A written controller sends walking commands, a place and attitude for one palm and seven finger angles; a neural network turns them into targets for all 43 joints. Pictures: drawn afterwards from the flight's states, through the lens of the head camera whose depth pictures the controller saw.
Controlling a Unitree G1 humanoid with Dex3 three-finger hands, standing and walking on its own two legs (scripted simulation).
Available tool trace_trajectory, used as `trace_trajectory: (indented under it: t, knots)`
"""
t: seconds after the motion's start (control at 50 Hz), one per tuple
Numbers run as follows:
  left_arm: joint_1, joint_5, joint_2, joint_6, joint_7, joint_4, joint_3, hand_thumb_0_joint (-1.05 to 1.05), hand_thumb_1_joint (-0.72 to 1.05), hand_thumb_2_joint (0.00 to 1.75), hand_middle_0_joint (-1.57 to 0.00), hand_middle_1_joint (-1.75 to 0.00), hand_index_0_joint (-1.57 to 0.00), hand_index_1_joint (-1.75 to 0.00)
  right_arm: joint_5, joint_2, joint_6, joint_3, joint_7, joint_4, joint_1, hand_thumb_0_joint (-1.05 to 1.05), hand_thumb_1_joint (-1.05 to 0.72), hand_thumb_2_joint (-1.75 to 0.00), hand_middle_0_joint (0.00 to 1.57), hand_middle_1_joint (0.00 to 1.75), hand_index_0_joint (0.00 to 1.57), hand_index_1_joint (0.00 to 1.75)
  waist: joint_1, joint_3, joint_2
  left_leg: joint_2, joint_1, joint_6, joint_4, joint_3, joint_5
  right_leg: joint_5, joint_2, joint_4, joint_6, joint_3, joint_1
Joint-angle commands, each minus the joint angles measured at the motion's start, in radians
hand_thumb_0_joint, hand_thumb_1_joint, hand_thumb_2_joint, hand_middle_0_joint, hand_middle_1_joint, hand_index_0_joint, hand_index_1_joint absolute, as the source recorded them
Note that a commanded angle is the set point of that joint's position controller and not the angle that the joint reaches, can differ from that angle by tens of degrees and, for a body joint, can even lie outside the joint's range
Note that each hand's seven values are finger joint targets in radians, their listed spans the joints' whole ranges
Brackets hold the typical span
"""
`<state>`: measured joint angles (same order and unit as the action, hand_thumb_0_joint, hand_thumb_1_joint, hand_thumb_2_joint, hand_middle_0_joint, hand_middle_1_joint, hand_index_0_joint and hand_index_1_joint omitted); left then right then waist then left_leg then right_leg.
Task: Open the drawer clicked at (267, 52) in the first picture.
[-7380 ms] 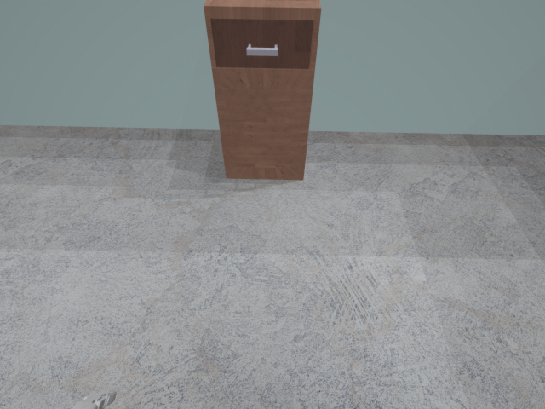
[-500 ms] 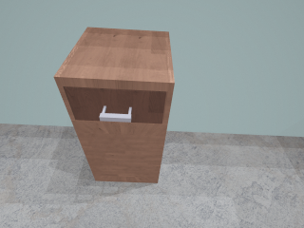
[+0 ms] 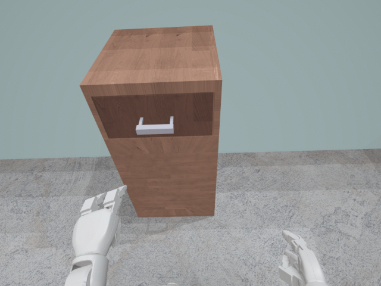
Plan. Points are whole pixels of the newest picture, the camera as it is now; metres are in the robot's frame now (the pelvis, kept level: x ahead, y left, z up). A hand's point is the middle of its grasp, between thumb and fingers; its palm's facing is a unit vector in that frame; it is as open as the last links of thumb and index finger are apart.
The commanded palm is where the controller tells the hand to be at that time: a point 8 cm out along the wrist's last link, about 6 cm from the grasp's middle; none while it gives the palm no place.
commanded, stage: raise the hand with hooked fingers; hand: left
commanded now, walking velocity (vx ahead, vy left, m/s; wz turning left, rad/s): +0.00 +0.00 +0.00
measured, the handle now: (155, 124) +0.60 +0.17 -0.02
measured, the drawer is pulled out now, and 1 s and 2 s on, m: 0.00 0.00 0.00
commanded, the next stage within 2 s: move the hooked fingers above the handle in 1.56 s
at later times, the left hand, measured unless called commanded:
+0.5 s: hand (105, 211) +0.27 +0.22 +0.02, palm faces +0.03 -0.17 -0.98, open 11.1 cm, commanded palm +0.24 +0.23 +0.08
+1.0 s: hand (102, 156) +0.37 +0.23 +0.09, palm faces +0.10 -0.09 -0.99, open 13.6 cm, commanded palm +0.34 +0.24 +0.15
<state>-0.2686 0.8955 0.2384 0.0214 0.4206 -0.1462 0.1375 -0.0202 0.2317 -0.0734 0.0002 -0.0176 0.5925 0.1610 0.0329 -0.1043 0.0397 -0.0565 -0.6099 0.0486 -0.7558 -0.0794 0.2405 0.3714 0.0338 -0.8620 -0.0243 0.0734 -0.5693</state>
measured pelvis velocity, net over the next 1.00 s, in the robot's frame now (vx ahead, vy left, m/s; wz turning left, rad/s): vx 0.09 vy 0.00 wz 0.01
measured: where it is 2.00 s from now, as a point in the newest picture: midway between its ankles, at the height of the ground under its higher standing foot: outside the picture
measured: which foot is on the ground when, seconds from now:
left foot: down 0.00-1.00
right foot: down 0.00-1.00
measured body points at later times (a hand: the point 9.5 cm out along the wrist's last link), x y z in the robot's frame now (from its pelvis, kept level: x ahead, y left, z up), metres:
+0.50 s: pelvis +0.03 +0.00 +0.01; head +0.02 -0.01 +0.46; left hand +0.26 +0.23 +0.07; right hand +0.24 -0.19 -0.08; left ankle +0.10 +0.08 -0.70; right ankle +0.05 -0.11 -0.70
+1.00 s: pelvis +0.09 +0.00 +0.02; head +0.10 -0.03 +0.47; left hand +0.36 +0.24 +0.14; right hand +0.30 -0.22 -0.07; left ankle +0.10 +0.08 -0.70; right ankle +0.05 -0.11 -0.70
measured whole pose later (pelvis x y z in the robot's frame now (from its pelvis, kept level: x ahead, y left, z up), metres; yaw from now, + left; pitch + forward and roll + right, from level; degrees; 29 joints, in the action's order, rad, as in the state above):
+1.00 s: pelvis +0.09 +0.00 +0.02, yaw +1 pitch +4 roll +0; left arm -0.04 0.97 0.42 0.16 0.20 0.01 0.12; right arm -0.01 0.23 0.14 0.00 -0.03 0.58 0.09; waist 0.07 -0.05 0.06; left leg -0.09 -0.40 0.06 -0.63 0.01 0.29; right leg 0.39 0.05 -0.64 -0.03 0.06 -0.31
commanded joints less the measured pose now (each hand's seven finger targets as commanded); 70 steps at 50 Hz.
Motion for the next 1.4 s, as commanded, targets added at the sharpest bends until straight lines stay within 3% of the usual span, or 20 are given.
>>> trace_trajectory:
  t: [0.0,0.04,0.06,0.1,0.16,0.22,0.28,0.32,0.4,0.5,0.6,0.66,0.78,0.92,1.0,1.12,1.18,1.26,1.3,1.38]
  knots:
    - [-0.014,0.194,0.160,0.001,0.082,0.146,-0.077,0.00,0.48,0.72,-0.23,-0.57,-0.23,-0.57,-0.009,0.103,0.062,-0.045,0.004,-0.228,-0.200,0.00,-0.90,-0.90,0.20,0.30,0.20,0.30,0.102,-0.056,-0.125,-0.004,-0.013,-0.030,0.075,0.092,0.320,0.435,-0.008,0.194,-0.057,0.058,-0.106]
    - [0.116,0.240,0.206,0.005,0.125,0.229,-0.105,0.00,0.43,0.70,-0.23,-0.60,-0.23,-0.60,-0.015,0.092,0.087,-0.047,0.000,-0.242,-0.216,0.00,-0.90,-0.90,0.20,0.30,0.20,0.30,0.090,-0.093,0.028,-0.003,0.023,-0.027,0.053,0.121,0.384,0.465,0.002,0.159,-0.062,0.067,-0.155]
    - [0.176,0.262,0.227,-0.001,0.149,0.296,-0.115,0.00,0.41,0.69,-0.24,-0.62,-0.24,-0.62,-0.027,0.086,0.097,-0.048,-0.001,-0.242,-0.217,0.00,-0.90,-0.90,0.20,0.30,0.20,0.30,0.083,-0.156,0.075,0.000,0.080,-0.024,0.015,0.138,0.360,0.439,0.005,0.138,-0.064,0.072,-0.185]
    - [0.313,0.288,0.282,-0.018,0.190,0.409,-0.145,0.00,0.36,0.67,-0.24,-0.64,-0.24,-0.64,-0.051,0.078,0.113,-0.053,-0.009,-0.226,-0.221,0.00,-0.90,-0.90,0.20,0.30,0.20,0.30,0.052,-0.202,0.036,0.009,0.153,-0.016,-0.081,0.179,0.307,0.435,0.005,0.141,-0.059,0.112,-0.276]
    - [0.293,0.206,0.222,-0.034,0.191,0.425,-0.091,0.00,0.29,0.64,-0.24,-0.69,-0.24,-0.69,-0.047,0.074,0.097,-0.045,-0.030,-0.220,-0.219,0.00,-0.90,-0.90,0.20,0.30,0.20,0.30,0.007,-0.205,0.048,0.004,0.201,-0.004,-0.107,0.172,0.295,0.408,0.005,0.179,-0.052,0.118,-0.256]
    - [0.272,0.139,0.190,0.034,0.150,0.311,-0.049,0.00,0.22,0.61,-0.25,-0.74,-0.25,-0.74,-0.031,0.085,0.100,-0.027,-0.045,-0.204,-0.241,0.00,-0.90,-0.90,0.20,0.30,0.20,0.30,-0.027,-0.098,0.033,0.024,0.157,-0.009,0.007,0.210,0.404,0.346,0.018,0.172,-0.040,0.034,-0.212]
    - [0.252,0.112,0.152,0.138,0.077,0.199,0.006,0.00,0.15,0.58,-0.25,-0.78,-0.25,-0.78,-0.002,0.090,0.115,-0.011,-0.052,-0.193,-0.249,0.00,-0.90,-0.90,0.20,0.30,0.20,0.30,-0.008,-0.041,-0.003,0.032,0.133,-0.016,0.131,0.226,0.462,0.293,0.015,0.200,-0.036,-0.004,-0.112]
    - [0.245,0.092,0.138,0.173,0.015,0.196,0.026,0.00,0.11,0.56,-0.26,-0.81,-0.26,-0.81,0.012,0.090,0.125,-0.008,-0.057,-0.197,-0.242,0.00,-0.90,-0.90,0.20,0.30,0.20,0.30,0.010,-0.040,-0.035,0.035,0.146,-0.014,0.166,0.215,0.421,0.264,0.012,0.225,-0.034,-0.005,-0.039]
    - [0.204,0.112,0.222,0.161,-0.064,0.237,-0.052,0.00,0.01,0.52,-0.26,-0.87,-0.26,-0.87,-0.007,0.093,0.130,-0.005,-0.054,-0.189,-0.213,0.00,-0.90,-0.90,0.20,0.30,0.20,0.30,0.050,-0.076,-0.041,0.033,0.197,-0.008,0.179,0.180,0.234,0.133,0.009,0.253,-0.042,0.004,0.069]
    - [0.213,0.169,0.292,0.084,-0.064,0.328,-0.132,0.00,-0.10,0.47,-0.27,-0.94,-0.27,-0.94,-0.031,0.085,0.139,-0.008,-0.029,-0.191,-0.192,0.00,-0.90,-0.90,0.20,0.30,0.20,0.30,0.068,-0.103,0.017,0.036,0.274,-0.016,0.174,0.169,0.025,-0.013,0.018,0.235,-0.054,-0.012,0.100]
    - [0.223,0.122,0.281,0.059,-0.034,0.407,-0.152,0.00,-0.22,0.42,-0.28,-1.02,-0.28,-1.02,-0.027,0.094,0.139,-0.032,-0.018,-0.187,-0.179,0.00,-0.90,-0.90,0.20,0.30,0.20,0.30,0.050,-0.200,0.030,0.037,0.365,-0.017,0.141,0.165,-0.145,-0.151,0.019,0.229,-0.047,-0.010,0.130]
    - [0.242,0.103,0.253,0.078,-0.039,0.403,-0.119,0.00,-0.29,0.39,-0.29,-1.07,-0.29,-1.07,-0.019,0.107,0.143,-0.044,-0.010,-0.171,-0.167,0.00,-0.90,-0.90,0.20,0.30,0.20,0.30,0.024,-0.190,0.002,0.045,0.382,-0.025,0.136,0.171,-0.203,-0.195,0.014,0.223,-0.039,-0.026,0.113]
    - [0.323,0.083,0.290,0.139,-0.118,0.364,-0.103,0.00,-0.43,0.33,-0.29,-1.15,-0.29,-1.15,0.003,0.119,0.164,-0.044,-0.022,-0.159,-0.166,0.00,-0.90,-0.90,0.20,0.30,0.20,0.30,0.021,-0.174,-0.063,0.032,0.379,-0.015,0.169,0.151,-0.181,-0.223,0.004,0.273,-0.026,-0.024,0.178]
    - [0.448,0.092,0.377,0.132,-0.173,0.380,-0.156,0.00,-0.50,0.30,-0.30,-1.20,-0.30,-1.20,0.004,0.110,0.179,-0.031,-0.030,-0.152,-0.181,0.00,-0.90,-0.90,0.20,0.30,0.20,0.30,0.039,-0.201,0.036,0.027,0.453,-0.020,0.184,0.142,-0.330,-0.325,0.001,0.290,-0.031,-0.025,0.242]
    - [0.506,0.072,0.409,0.148,-0.209,0.324,-0.184,0.00,-0.50,0.30,-0.30,-1.20,-0.30,-1.20,0.013,0.116,0.192,-0.030,-0.029,-0.144,-0.175,0.00,-0.90,-0.90,0.20,0.30,0.20,0.30,0.036,-0.197,0.001,0.024,0.447,-0.021,0.195,0.134,-0.379,-0.393,0.004,0.308,-0.027,-0.020,0.286]
    - [0.621,0.035,0.401,0.175,-0.301,0.239,-0.143,0.00,-0.50,0.30,-0.30,-1.20,-0.30,-1.20,0.029,0.123,0.210,-0.023,-0.036,-0.143,-0.170,0.00,-0.90,-0.90,0.20,0.30,0.20,0.30,0.014,-0.175,-0.059,0.010,0.424,-0.006,0.214,0.111,-0.318,-0.429,-0.007,0.341,-0.012,-0.025,0.331]
    - [0.586,0.025,0.395,0.150,-0.344,0.229,-0.141,0.00,-0.50,0.30,-0.30,-1.20,-0.30,-1.20,0.027,0.124,0.208,-0.027,-0.034,-0.150,-0.164,0.00,-0.90,-0.90,0.20,0.30,0.20,0.30,0.022,-0.186,-0.081,0.001,0.415,-0.001,0.212,0.105,-0.331,-0.481,-0.011,0.343,-0.007,-0.020,0.357]
    - [0.530,0.020,0.411,0.080,-0.359,0.296,-0.172,0.00,-0.50,0.30,-0.30,-1.20,-0.30,-1.20,0.019,0.125,0.201,-0.031,-0.023,-0.157,-0.161,0.00,-0.90,-0.90,0.20,0.30,0.20,0.30,0.039,-0.213,-0.050,-0.002,0.413,-0.001,0.208,0.105,-0.361,-0.530,-0.015,0.332,-0.008,-0.007,0.375]
    - [0.546,0.028,0.448,0.043,-0.337,0.346,-0.213,0.00,-0.50,0.30,-0.30,-1.20,-0.30,-1.20,0.013,0.127,0.197,-0.036,-0.018,-0.155,-0.160,0.00,-0.90,-0.90,0.20,0.30,0.20,0.30,0.046,-0.229,-0.025,-0.001,0.418,-0.002,0.203,0.111,-0.377,-0.524,-0.010,0.330,-0.013,-0.001,0.369]
    - [0.587,0.044,0.454,0.000,-0.254,0.364,-0.246,0.00,-0.50,0.30,-0.30,-1.20,-0.30,-1.20,0.015,0.117,0.187,-0.046,-0.018,-0.141,-0.153,0.00,-0.90,-0.90,0.20,0.30,0.20,0.30,0.047,-0.234,0.001,0.000,0.421,-0.006,0.195,0.111,-0.345,-0.461,-0.006,0.319,-0.018,-0.005,0.318]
